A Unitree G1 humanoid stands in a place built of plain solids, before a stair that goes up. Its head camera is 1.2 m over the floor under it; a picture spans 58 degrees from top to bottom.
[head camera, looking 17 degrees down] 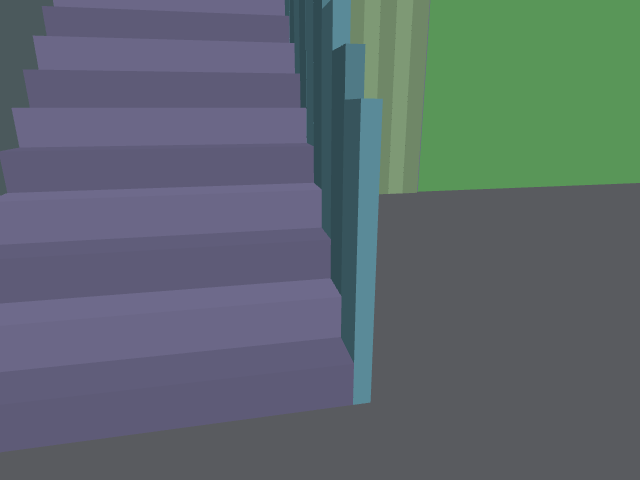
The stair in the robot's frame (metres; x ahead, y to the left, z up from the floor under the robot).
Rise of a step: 0.20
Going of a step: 0.22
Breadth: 1.53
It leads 11 degrees to the left of straight ahead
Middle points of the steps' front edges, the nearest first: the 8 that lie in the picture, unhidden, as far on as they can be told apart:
1.39 0.61 0.20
1.61 0.66 0.40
1.82 0.70 0.60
2.04 0.74 0.80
2.25 0.79 1.00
2.47 0.83 1.20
2.69 0.87 1.40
2.90 0.92 1.60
